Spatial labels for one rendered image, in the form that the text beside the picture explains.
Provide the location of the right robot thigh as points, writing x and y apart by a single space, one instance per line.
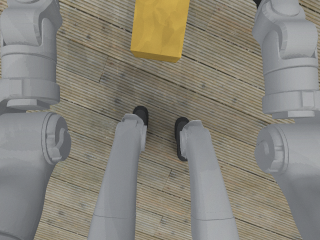
211 213

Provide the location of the robot thigh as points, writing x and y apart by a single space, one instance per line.
114 216
211 213

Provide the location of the left robot forearm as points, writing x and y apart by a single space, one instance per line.
28 51

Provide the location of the left robot upper arm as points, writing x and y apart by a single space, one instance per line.
31 144

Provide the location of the carton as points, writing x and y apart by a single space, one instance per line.
159 29

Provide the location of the right robot forearm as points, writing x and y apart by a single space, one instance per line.
289 53

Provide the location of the right robot upper arm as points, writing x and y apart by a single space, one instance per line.
290 152

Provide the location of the left robot thigh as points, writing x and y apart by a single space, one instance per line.
114 216

